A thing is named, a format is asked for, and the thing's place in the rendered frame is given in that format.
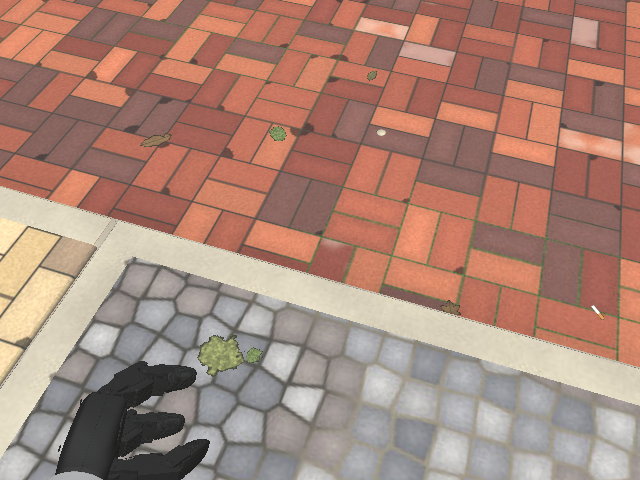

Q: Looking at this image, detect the left robot hand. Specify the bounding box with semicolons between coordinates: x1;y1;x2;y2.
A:
55;361;210;480

